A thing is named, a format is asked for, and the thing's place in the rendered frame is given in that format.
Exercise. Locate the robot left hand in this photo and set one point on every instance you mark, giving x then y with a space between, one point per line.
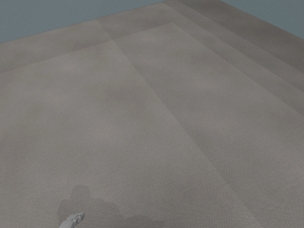
72 220

